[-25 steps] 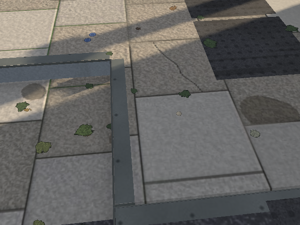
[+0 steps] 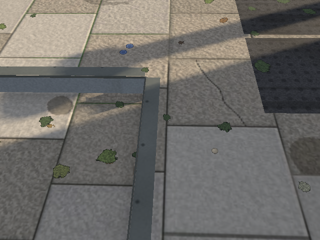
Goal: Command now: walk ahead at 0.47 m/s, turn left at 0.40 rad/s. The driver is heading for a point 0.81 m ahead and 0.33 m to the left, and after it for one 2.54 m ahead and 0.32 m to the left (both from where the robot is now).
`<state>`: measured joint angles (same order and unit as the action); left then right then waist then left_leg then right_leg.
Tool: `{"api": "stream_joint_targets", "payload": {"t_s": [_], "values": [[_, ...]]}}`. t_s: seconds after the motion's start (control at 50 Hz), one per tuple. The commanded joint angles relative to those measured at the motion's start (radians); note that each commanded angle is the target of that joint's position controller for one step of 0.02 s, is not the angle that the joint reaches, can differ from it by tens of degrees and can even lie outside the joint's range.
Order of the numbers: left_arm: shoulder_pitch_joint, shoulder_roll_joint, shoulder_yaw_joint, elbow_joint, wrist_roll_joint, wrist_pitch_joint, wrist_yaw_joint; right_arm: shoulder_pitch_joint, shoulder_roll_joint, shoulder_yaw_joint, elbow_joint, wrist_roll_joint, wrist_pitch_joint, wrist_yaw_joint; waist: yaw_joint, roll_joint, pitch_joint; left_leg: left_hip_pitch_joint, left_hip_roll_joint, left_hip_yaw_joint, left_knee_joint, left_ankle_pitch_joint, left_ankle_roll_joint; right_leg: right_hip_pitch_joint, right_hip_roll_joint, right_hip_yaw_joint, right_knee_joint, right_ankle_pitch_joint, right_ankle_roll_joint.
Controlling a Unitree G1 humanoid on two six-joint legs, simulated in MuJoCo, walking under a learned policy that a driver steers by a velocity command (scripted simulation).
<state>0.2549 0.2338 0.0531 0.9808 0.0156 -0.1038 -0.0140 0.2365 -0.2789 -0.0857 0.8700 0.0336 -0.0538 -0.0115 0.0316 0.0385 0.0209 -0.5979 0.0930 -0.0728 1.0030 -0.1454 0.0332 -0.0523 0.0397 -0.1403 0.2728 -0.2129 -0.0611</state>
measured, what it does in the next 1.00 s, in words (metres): walks ahead, turning left: left foot, then right foot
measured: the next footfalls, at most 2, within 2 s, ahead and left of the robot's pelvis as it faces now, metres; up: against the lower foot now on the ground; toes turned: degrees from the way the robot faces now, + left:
left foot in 0.26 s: +0.30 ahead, +0.13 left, +0.00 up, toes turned +11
right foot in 0.80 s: +0.67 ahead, +0.02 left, +0.00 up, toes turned +31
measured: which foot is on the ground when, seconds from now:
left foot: up 0.00-0.24, down 0.26-0.80, up 0.82-1.00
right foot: down 0.00-0.28, up 0.30-0.78, down 0.80-1.00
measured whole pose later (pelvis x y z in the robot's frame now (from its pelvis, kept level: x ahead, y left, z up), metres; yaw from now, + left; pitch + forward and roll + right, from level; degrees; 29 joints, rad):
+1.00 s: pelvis +0.56 +0.07 -0.01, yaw +34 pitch +1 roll -2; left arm 0.24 0.26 0.04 0.78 0.01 -0.10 -0.01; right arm 0.29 -0.31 -0.07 0.68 0.02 -0.01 -0.01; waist 0.01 0.06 0.03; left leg -0.54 0.03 -0.06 1.13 -0.30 0.02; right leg -0.26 0.04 -0.08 0.41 -0.18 -0.04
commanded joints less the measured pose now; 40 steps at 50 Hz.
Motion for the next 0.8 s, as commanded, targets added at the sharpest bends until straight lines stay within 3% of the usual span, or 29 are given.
{"api": "stream_joint_targets", "payload": {"t_s": [0.02,0.06,0.08,0.14,0.18,0.22,0.24,0.26,0.28,0.3,0.32,0.34,0.36,0.38,0.4,0.48,0.52,0.58,0.64,0.7,0.76,0.78,0.8], "values": [[-0.086,0.161,0.030,-0.078,0.010,-0.028,0.017,-0.025,-0.037,-0.015,-0.063,-0.013,-0.013,0.008,-0.029,-0.084,0.064,0.008,-0.004,0.032,-0.145,0.259,-0.020,-0.120,-0.204,0.061,-0.165,0.183,-0.094],[-0.057,0.155,0.027,-0.078,0.001,-0.026,0.025,-0.097,-0.010,-0.002,-0.095,-0.018,-0.016,0.022,-0.004,-0.091,0.078,0.047,-0.015,0.075,-0.240,0.334,-0.018,-0.142,-0.200,0.016,-0.146,0.202,-0.096],[-0.024,0.173,0.034,-0.074,-0.009,-0.020,0.030,-0.134,0.009,0.010,-0.118,-0.025,-0.007,0.026,0.019,-0.093,0.070,0.048,-0.021,0.106,-0.201,0.228,-0.012,-0.115,-0.262,0.037,-0.151,0.262,-0.120],[0.048,0.184,0.043,-0.049,-0.041,0.010,0.037,-0.241,-0.014,0.017,-0.204,-0.010,0.003,0.049,0.032,-0.050,0.146,-0.177,0.006,0.063,-0.331,0.045,0.042,0.123,-0.361,0.067,-0.111,0.316,-0.120],[0.051,0.214,0.052,-0.052,-0.036,0.030,0.040,-0.257,-0.029,0.015,-0.235,-0.009,-0.001,0.069,0.022,-0.051,0.119,-0.175,-0.015,0.105,-0.382,0.028,0.066,0.208,-0.371,0.026,-0.049,0.460,-0.098],[0.020,0.238,0.054,-0.075,-0.030,0.039,0.045,-0.171,-0.064,-0.003,-0.235,-0.007,0.003,0.075,-0.031,-0.088,0.011,0.056,-0.093,0.188,-0.381,0.000,0.093,0.166,-0.333,-0.040,0.098,0.806,-0.077],[0.009,0.245,0.054,-0.083,-0.034,0.047,0.048,-0.061,-0.103,-0.025,-0.216,-0.003,0.004,0.074,-0.098,-0.093,-0.062,0.226,-0.142,0.211,-0.400,0.003,0.117,0.124,-0.306,-0.068,0.265,0.947,-0.063],[-0.010,0.240,0.047,-0.099,-0.036,0.050,0.052,0.128,-0.166,-0.062,-0.170,-0.004,0.009,0.063,-0.195,-0.062,-0.157,0.514,-0.166,0.170,-0.462,0.038,0.153,-0.023,-0.255,-0.083,0.512,0.857,-0.033],[0.022,0.164,0.020,-0.126,-0.005,0.041,0.046,0.247,-0.254,-0.089,-0.151,0.006,0.021,0.037,-0.202,0.099,-0.236,0.822,0.044,-0.173,-0.495,-0.100,0.236,-0.348,-0.157,-0.095,0.856,0.293,0.017],[0.063,0.110,-0.007,-0.174,-0.012,0.001,0.024,0.184,-0.274,-0.074,-0.199,0.000,0.003,0.038,-0.110,0.209,-0.378,1.022,0.251,-0.775,-0.680,-0.308,0.418,-0.652,0.029,0.116,1.139,-0.343,0.039],[-0.051,0.188,0.012,-0.195,-0.046,-0.035,0.005,0.172,-0.176,-0.044,-0.209,-0.017,-0.010,0.041,-0.156,0.103,-0.343,0.987,0.242,-0.753,-0.754,-0.334,0.375,-0.760,-0.035,0.268,1.173,-0.289,0.011],[-0.108,0.195,0.010,-0.223,-0.067,-0.051,-0.001,0.132,-0.147,-0.033,-0.209,-0.025,-0.019,0.040,-0.138,0.042,-0.206,0.866,0.213,-0.600,-0.755,-0.255,0.331,-0.793,-0.077,0.252,1.137,-0.209,-0.007],[-0.102,0.175,0.006,-0.220,-0.054,-0.057,0.004,0.072,-0.132,-0.026,-0.213,-0.027,-0.025,0.039,-0.083,-0.082,-0.123,0.710,0.167,-0.475,-0.763,-0.123,0.292,-0.748,-0.118,0.251,1.039,-0.140,-0.002],[-0.075,0.187,0.014,-0.212,-0.036,-0.047,0.012,0.019,-0.112,-0.015,-0.226,-0.031,-0.030,0.037,-0.045,-0.080,-0.089,0.598,0.123,-0.384,-0.774,0.016,0.267,-0.679,-0.152,0.251,0.954,-0.087,0.012],[-0.053,0.193,0.019,-0.215,-0.029,-0.030,0.012,-0.006,-0.103,-0.009,-0.239,-0.038,-0.031,0.035,-0.018,-0.054,-0.075,0.522,0.094,-0.335,-0.793,0.092,0.260,-0.625,-0.166,0.250,0.926,-0.060,0.025],[-0.093,0.164,0.015,-0.261,-0.003,0.010,0.026,0.043,-0.138,-0.014,-0.228,-0.018,-0.034,0.018,-0.010,-0.015,-0.035,0.406,0.043,-0.244,-0.833,0.177,0.266,-0.648,-0.153,0.218,0.778,0.077,0.096],[-0.173,0.154,0.012,-0.292,-0.004,0.009,0.032,0.090,-0.142,-0.014,-0.215,-0.020,-0.027,0.007,-0.037,0.005,-0.009,0.398,0.024,-0.229,-0.833,0.153,0.244,-0.682,-0.138,0.217,0.649,0.191,0.114],[-0.256,0.131,0.004,-0.319,-0.006,-0.003,0.023,0.129,-0.137,-0.010,-0.203,-0.015,-0.015,-0.002,-0.072,0.048,-0.012,0.392,-0.008,-0.205,-0.805,0.085,0.200,-0.632,-0.103,0.214,0.459,0.355,0.115],[-0.339,0.123,-0.005,-0.351,-0.014,-0.013,0.007,0.167,-0.143,-0.013,-0.185,-0.008,-0.007,-0.004,-0.103,0.064,0.004,0.422,0.009,-0.240,-0.780,0.031,0.186,-0.601,-0.082,0.211,0.343,0.369,0.107],[-0.377,0.140,-0.004,-0.373,-0.019,-0.028,-0.008,0.191,-0.148,-0.017,-0.171,-0.001,0.010,-0.009,-0.114,0.063,0.013,0.500,0.037,-0.304,-0.701,0.016,0.178,-0.575,-0.062,0.225,0.235,0.303,0.097],[-0.283,0.183,0.015,-0.353,-0.027,-0.037,-0.010,0.155,-0.166,-0.026,-0.176,-0.003,0.029,-0.018,-0.062,0.120,-0.002,0.507,0.058,-0.357,-0.616,0.100,0.146,-0.421,-0.046,0.222,0.206,0.161,0.072],[-0.177,0.206,0.030,-0.326,-0.024,-0.042,-0.006,0.134,-0.154,-0.022,-0.184,-0.005,0.031,-0.016,-0.007,0.123,-0.045,0.496,0.028,-0.348,-0.526,0.187,0.126,-0.291,-0.036,0.206,0.180,0.132,0.045],[-0.039,0.247,0.045,-0.300,-0.010,-0.046,-0.003,0.128,-0.115,-0.005,-0.198,-0.014,0.026,-0.008,0.054,0.077,-0.167,0.454,-0.026,-0.301,-0.330,0.195,0.096,-0.074,-0.108,0.252,0.187,0.132,-0.007]]}}
Velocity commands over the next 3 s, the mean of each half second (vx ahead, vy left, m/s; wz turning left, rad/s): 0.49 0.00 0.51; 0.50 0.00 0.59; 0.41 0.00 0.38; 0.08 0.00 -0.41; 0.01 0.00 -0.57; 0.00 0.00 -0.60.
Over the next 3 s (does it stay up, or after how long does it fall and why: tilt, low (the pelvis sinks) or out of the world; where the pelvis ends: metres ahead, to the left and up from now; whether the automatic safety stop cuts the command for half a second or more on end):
stays up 0.93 0.38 -0.16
